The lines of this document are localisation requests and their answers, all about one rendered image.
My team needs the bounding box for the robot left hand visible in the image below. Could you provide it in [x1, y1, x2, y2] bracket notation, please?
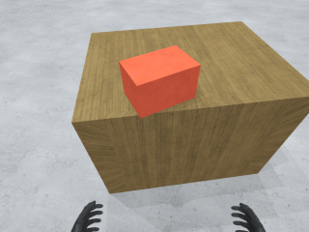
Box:
[71, 200, 103, 232]

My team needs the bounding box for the carton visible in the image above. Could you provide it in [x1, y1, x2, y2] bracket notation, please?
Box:
[119, 45, 201, 119]

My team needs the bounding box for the pedestal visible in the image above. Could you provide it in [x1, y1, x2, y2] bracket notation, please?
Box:
[71, 21, 309, 194]

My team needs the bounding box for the robot right hand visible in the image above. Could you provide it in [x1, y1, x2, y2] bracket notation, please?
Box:
[231, 203, 266, 232]

